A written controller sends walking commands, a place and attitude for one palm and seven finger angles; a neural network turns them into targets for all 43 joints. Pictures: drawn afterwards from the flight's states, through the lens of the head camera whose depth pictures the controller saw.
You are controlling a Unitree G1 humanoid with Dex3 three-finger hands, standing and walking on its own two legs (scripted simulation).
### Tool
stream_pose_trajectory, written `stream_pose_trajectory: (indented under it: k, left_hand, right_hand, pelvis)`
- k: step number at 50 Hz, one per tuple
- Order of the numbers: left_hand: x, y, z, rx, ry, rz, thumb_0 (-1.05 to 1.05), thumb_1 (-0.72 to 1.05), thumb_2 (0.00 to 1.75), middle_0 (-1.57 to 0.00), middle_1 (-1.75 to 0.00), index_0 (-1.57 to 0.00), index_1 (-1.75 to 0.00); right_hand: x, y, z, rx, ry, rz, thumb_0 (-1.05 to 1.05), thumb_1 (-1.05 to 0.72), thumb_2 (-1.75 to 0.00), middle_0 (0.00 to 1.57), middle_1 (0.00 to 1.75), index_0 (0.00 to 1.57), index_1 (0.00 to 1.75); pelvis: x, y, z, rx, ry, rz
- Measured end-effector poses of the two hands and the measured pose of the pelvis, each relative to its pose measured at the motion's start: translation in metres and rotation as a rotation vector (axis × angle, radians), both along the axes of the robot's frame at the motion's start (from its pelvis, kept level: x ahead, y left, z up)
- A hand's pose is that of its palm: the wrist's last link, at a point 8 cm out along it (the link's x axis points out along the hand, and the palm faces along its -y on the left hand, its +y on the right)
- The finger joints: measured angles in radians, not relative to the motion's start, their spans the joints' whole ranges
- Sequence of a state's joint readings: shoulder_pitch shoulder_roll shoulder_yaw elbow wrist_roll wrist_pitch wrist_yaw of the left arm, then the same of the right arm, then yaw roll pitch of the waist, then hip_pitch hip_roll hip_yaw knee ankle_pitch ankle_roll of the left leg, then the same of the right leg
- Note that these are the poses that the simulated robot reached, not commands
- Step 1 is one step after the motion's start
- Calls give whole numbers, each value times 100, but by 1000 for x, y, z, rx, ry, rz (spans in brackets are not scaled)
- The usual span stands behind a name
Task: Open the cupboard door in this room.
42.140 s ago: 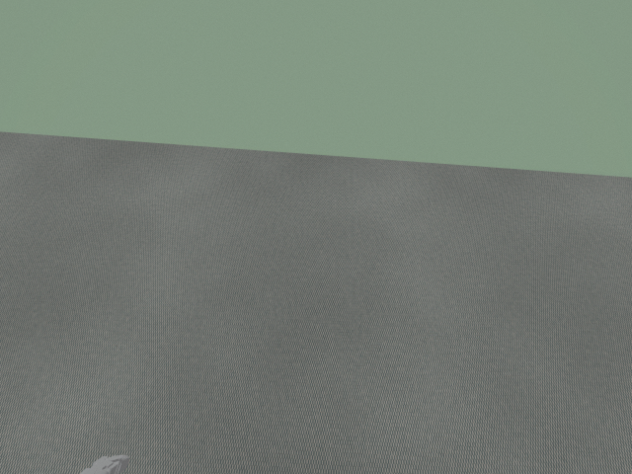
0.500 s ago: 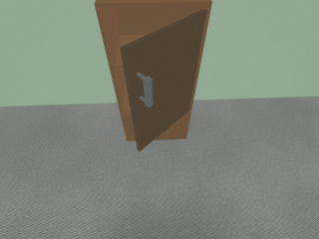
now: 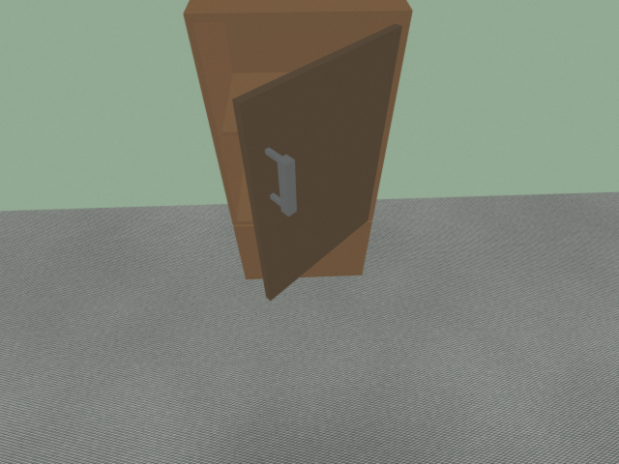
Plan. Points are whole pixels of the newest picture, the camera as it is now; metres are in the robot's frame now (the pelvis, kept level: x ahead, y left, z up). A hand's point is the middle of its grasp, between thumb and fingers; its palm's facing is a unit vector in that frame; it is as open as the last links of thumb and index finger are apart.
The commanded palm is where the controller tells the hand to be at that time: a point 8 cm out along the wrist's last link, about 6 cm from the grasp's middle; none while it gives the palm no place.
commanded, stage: walk to a spot facing it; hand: left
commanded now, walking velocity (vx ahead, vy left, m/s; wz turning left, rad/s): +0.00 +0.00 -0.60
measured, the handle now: (280, 181) +0.59 +0.09 +0.00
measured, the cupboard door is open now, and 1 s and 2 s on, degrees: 43 43 43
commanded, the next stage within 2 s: none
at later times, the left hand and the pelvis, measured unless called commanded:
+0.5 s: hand out of the picture +0.05 +0.18 -0.17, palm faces -0.14 -0.95 -0.30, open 7.4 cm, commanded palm none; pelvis -0.02 -0.02 -0.02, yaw -12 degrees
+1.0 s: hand out of the picture +0.15 +0.18 -0.18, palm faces -0.39 -0.89 -0.24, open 7.4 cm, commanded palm none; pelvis +0.00 +0.01 -0.01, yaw -29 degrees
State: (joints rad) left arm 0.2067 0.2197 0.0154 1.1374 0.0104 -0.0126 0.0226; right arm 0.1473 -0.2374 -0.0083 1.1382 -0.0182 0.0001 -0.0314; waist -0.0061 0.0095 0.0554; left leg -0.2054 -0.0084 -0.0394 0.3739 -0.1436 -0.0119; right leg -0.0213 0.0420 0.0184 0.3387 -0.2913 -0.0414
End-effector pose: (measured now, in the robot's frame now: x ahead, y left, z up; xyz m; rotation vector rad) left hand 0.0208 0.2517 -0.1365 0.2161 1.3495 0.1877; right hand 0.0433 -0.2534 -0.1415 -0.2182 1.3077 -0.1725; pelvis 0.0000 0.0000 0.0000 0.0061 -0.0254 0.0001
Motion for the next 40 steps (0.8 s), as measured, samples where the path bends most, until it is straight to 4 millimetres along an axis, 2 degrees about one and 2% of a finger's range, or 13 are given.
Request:
stream_pose_trajectory:
  k: [9, 16, 21, 24, 28, 33, 40]
  left_hand:
    - [5, -2, -5, -7, 24, -18, 0, 90, 90, -20, -30, -20, -30]
    - [15, -5, -13, -13, 40, -77, 0, 90, 90, -20, -30, -20, -30]
    - [27, -15, -10, 16, 11, -136, 0, 90, 90, -20, -30, -20, -30]
    - [29, -23, -5, 33, -4, -151, 0, 90, 90, -20, -30, -20, -30]
    - [32, -31, 4, 37, 7, -177, 0, 90, 90, -20, -30, -20, -30]
    - [40, -37, 6, 25, 24, -227, 0, 90, 90, -20, -30, -20, -30]
    - [64, -31, 0, 0, 15, -289, 0, 90, 90, -20, -30, -20, -30]
  right_hand:
    - [-11, 3, -3, -2, 0, -63, 0, -91, -89, 20, 30, 20, 30]
    - [-39, 3, -13, 2, 1, -149, 0, -91, -89, 21, 30, 21, 30]
    - [-64, -10, -29, 28, 10, -201, 0, -91, -89, 21, 30, 21, 30]
    - [-71, -18, -30, 35, 32, -231, 0, -91, -89, 21, 30, 21, 30]
    - [-65, -27, -19, 29, -2, -269, 0, -91, -89, 20, 30, 20, 30]
    - [-46, -32, -5, 13, -91, -316, 0, -91, -89, 20, 30, 20, 30]
    - [-14, -26, 12, -19, -205, -346, 0, -91, -89, 20, 30, 20, 30]
  pelvis:
    - [0, 1, -4, -5, 7, -55]
    - [-9, -2, -13, 15, 22, -131]
    - [-20, -14, -22, 29, 26, -194]
    - [-22, -20, -20, 19, 25, -198]
    - [-21, -23, -10, 31, 30, -245]
    - [-17, -22, -4, 36, 42, -310]
    - [-9, -9, -4, 30, 53, -392]
